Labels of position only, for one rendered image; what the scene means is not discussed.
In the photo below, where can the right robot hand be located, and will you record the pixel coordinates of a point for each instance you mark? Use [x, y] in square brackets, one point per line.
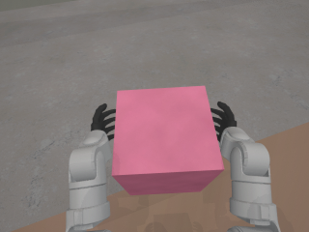
[227, 118]

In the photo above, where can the left robot hand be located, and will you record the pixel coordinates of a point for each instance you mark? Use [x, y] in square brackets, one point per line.
[99, 124]

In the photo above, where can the robot left forearm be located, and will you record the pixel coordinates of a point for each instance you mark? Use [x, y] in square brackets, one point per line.
[87, 183]

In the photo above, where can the robot right forearm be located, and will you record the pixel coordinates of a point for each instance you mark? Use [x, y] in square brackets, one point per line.
[249, 161]

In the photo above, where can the carton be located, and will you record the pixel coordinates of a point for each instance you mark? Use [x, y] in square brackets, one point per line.
[165, 141]

